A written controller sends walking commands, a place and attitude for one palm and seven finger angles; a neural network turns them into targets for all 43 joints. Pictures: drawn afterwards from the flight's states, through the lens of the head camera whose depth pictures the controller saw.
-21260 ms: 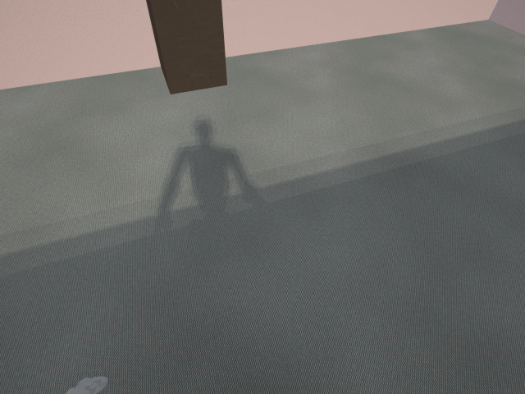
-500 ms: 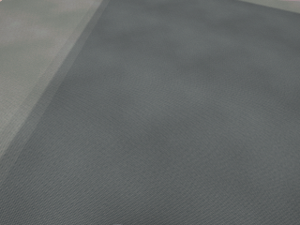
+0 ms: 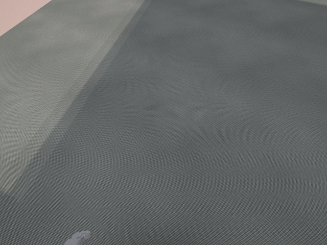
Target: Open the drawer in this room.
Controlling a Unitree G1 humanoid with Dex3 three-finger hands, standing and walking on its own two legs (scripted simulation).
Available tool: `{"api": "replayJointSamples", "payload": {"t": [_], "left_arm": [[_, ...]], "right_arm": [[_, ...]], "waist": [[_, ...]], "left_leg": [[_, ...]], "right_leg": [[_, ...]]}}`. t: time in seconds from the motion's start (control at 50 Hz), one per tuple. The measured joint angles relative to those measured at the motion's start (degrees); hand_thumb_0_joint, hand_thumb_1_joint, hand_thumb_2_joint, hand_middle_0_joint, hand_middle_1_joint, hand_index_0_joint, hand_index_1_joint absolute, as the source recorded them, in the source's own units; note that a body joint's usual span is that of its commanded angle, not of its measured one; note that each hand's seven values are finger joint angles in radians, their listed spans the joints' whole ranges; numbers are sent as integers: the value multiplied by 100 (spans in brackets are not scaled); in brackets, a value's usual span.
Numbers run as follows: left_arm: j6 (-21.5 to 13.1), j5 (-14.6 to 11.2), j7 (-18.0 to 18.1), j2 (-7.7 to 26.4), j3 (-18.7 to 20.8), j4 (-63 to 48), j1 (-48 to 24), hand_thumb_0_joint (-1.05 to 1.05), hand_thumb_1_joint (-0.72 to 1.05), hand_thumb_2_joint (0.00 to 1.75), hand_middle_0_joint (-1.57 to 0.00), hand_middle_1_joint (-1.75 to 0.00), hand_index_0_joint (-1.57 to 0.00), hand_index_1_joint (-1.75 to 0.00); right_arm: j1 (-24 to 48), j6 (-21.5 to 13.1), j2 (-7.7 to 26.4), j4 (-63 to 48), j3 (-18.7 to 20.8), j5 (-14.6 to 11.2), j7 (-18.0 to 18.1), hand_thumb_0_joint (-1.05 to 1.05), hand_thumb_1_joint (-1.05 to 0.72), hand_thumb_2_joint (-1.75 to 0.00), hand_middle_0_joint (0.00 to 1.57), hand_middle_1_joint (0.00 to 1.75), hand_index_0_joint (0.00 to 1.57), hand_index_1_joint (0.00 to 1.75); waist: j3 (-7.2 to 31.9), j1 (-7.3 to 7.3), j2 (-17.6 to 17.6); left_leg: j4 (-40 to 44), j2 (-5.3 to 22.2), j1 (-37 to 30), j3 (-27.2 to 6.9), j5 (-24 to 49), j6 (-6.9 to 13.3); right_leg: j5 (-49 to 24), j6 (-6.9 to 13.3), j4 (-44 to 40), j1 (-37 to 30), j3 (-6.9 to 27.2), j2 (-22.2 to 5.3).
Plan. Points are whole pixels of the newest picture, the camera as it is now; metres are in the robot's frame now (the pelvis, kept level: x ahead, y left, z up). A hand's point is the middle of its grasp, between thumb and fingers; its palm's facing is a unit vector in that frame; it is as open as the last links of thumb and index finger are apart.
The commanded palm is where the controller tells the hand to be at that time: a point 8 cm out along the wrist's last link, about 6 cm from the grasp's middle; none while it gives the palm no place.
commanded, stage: turn or walk to find it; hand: left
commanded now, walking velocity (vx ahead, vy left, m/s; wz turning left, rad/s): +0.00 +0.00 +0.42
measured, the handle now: out of the picture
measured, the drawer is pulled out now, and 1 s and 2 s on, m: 0.00 0.00 0.00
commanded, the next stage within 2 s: stand and wait in 1.36 s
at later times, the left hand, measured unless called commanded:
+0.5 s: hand out of the picture -0.07 +0.18 -0.16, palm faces +0.31 -0.91 -0.26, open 7.3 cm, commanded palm none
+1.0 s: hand out of the picture -0.05 +0.24 -0.15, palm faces +0.44 -0.86 -0.25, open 7.4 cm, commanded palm none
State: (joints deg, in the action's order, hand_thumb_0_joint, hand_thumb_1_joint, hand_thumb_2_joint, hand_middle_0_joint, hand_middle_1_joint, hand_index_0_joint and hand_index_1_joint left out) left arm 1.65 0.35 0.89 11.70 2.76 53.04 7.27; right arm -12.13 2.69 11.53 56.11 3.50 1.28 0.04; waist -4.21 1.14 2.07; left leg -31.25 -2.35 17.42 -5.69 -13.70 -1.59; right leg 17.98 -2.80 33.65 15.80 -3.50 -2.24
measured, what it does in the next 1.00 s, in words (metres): steps on the spot, turning left: left foot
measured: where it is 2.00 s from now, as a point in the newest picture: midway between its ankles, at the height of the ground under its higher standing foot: outside the picture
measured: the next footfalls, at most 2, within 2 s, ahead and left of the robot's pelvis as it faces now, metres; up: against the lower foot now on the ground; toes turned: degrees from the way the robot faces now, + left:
left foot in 0.58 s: -0.05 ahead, +0.12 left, +0.00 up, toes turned +21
right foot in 1.10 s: +0.03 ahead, -0.10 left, +0.00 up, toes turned +25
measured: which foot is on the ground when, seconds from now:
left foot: down 0.00-0.00, up 0.02-0.56, down 0.58-1.00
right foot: down 0.00-0.58, up 0.60-1.00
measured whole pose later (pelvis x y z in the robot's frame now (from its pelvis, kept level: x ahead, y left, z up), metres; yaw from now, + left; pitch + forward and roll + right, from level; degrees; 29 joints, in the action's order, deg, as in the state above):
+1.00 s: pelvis -0.05 +0.01 +0.01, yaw +26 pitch +1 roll +0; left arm 3.3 0.5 1.0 13.1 3.3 54.4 7.0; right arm -11.8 1.7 10.1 56.1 2.8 1.5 0.4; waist -4.3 1.2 0.0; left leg -26.2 -2.8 14.0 -3.8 -13.0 2.0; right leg 25.6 -5.1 48.3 22.1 -1.7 -3.7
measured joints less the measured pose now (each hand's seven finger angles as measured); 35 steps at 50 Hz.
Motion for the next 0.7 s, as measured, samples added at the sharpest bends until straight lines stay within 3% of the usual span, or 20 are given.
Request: {"api": "replayJointSamples", "payload": {"t": [0.04, 0.08, 0.14, 0.22, 0.4, 0.5, 0.56, 0.58, 0.64, 0.7], "left_arm": [[-78, 43, 7, -123, -59, -37, 3, 0, 90, 90, -20, -30, -20, -30], [-106, 48, 25, -210, -79, -66, 89, 0, 90, 90, -20, -30, -21, -30], [-81, 41, 39, -294, -99, -33, 241, 0, 90, 90, -21, -30, -21, -30], [-85, 44, 44, -344, -112, 48, 422, 0, 90, 90, -21, -30, -21, -30], [-118, 102, 62, -223, -52, 211, 750, 0, 91, 90, -21, -30, -21, -30], [-70, 137, 42, -56, 8, 329, 848, 0, 90, 90, -21, -30, -21, -30], [-27, 119, 34, 84, 63, 409, 902, 0, 90, 90, -21, -30, -21, -30], [4, 95, 30, 126, 83, 422, 941, 0, 90, 90, -21, -30, -21, -30], [216, 67, 50, 289, 128, 505, 848, 0, 90, 90, -21, -30, -21, -30], [301, 73, 13, 302, 141, 524, 706, 0, 91, 90, -20, -30, -20, -30]], "right_arm": [[-39, 66, 92, 53, 70, -22, 7, 0, -91, -90, 20, 30, 20, 30], [-95, 147, 150, 94, 123, -9, -3, 0, -91, -90, 20, 30, 20, 30], [-130, 196, 244, 148, 186, 19, -50, 0, -91, -90, 20, 30, 20, 30], [-173, 213, 311, 190, 220, 27, -83, 0, -91, -90, 20, 30, 20, 30], [68, 253, 275, 259, 133, 5, -62, 0, -91, -90, 19, 30, 20, 30], [422, 163, 185, 121, 36, -48, -59, 0, -91, -90, 19, 30, 20, 30], [580, 42, 122, -15, -22, -68, -62, 0, -91, -90, 19, 30, 20, 30], [597, -18, 117, -71, -36, -65, -72, 0, -91, -90, 19, 30, 20, 30], [666, -105, -39, -142, -86, -26, -56, 0, -91, -90, 20, 30, 20, 30], [594, -106, -96, -149, -142, -2, 11, 0, -91, -90, 20, 30, 20, 30]], "waist": [[-59, 39, 142], [-43, 40, 114], [-21, 35, 92], [20, 38, 70], [-23, -193, -99], [-108, -361, -243], [-96, -396, -341], [-50, -389, -348], [-86, -415, -561], [-23, -372, -484]], "left_leg": [[-843, -30, 306, -35, -821, -4], [-2017, -111, 677, 88, -1254, -7], [-3280, 0, 1020, 228, -968, -70], [-3750, 242, 1081, 230, -534, -201], [-2678, 478, 542, 432, -959, -299], [-1583, 438, 136, 761, -1239, -194], [-573, 384, -258, 954, -773, -110], [-177, 373, -412, 959, -588, 21], [-267, 221, -372, 934, -585, 339], [43, 204, -468, 761, -365, 395]], "right_leg": [[-23, 355, 66, -22, -165, 16], [0, 523, 16, -102, -275, -96], [-116, 567, -249, -280, -417, -186], [-229, 594, -481, -399, -647, -242], [-267, 589, -501, -342, -1094, -401], [-241, 490, -302, -190, -1313, -547], [-139, 367, -3, -57, -1458, -671], [-50, 310, 205, 39, -1502, -717], [1009, 51, 1368, 510, -830, -629], [934, -55, 2348, 899, -354, -419]]}}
